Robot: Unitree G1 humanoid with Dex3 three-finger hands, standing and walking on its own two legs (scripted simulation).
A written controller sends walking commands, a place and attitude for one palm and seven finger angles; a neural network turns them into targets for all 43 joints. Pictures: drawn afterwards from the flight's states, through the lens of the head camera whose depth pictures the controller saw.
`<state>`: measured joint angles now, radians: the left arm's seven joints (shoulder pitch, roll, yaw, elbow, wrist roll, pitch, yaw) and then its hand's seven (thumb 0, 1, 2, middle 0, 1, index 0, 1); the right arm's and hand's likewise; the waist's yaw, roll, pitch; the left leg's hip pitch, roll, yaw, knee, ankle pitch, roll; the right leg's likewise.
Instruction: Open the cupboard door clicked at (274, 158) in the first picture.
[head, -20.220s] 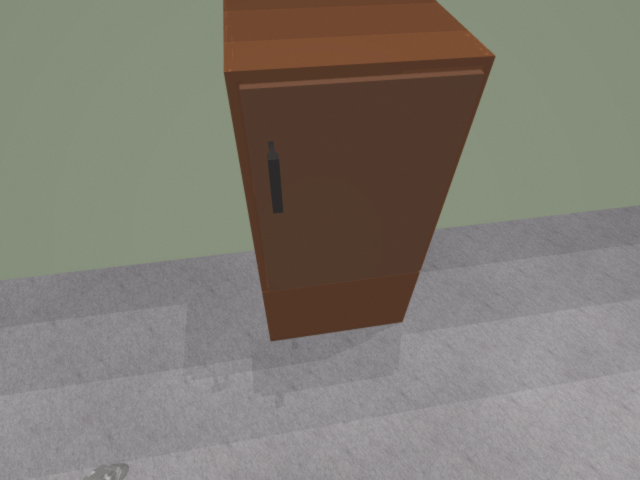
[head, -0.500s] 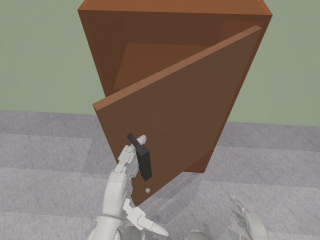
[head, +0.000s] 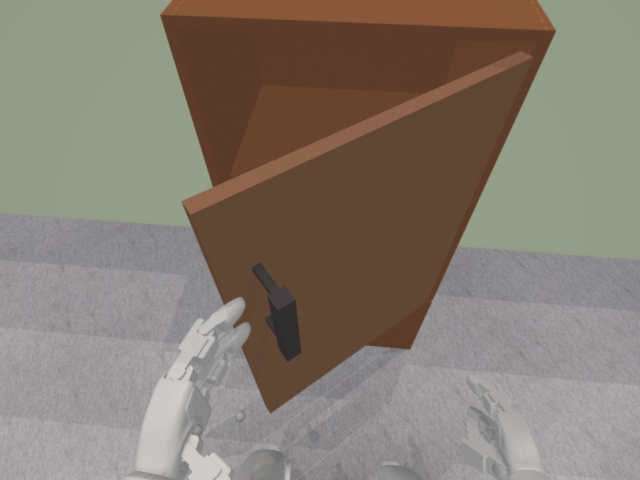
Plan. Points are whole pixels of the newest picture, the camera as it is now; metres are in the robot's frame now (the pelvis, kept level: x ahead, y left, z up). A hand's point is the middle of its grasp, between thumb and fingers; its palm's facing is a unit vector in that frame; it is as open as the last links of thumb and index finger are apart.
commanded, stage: slide the hand sideways off the handle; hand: left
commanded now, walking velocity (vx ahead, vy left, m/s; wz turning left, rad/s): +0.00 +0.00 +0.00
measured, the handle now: (276, 314) +0.29 +0.07 +0.08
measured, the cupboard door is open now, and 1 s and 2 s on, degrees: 41 41 41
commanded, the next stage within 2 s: draw the hand back to the body in 0.26 s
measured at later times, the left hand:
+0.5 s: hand (194, 426) +0.17 +0.13 +0.09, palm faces -0.08 -1.00 -0.03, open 16.3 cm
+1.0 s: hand (91, 388) +0.18 +0.20 +0.15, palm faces +0.12 -0.96 -0.26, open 15.5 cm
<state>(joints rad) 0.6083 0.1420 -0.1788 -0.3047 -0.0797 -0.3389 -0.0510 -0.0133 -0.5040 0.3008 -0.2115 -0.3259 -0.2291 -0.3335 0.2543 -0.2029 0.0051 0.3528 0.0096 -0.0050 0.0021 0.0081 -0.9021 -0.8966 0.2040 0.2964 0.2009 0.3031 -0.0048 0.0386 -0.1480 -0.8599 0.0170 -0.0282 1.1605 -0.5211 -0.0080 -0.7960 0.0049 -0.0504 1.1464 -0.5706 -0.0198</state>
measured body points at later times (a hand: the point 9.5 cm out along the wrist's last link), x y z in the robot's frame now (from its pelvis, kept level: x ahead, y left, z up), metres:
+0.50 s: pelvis -0.01 +0.00 +0.00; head +0.03 +0.00 +0.45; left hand +0.17 +0.18 +0.09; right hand +0.19 -0.23 -0.07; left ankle +0.03 +0.12 -0.65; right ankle +0.00 -0.11 -0.65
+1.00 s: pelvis +0.01 +0.02 +0.04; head +0.00 +0.01 +0.49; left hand +0.17 +0.25 +0.17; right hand +0.20 -0.20 -0.01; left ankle +0.03 +0.12 -0.65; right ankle +0.00 -0.11 -0.65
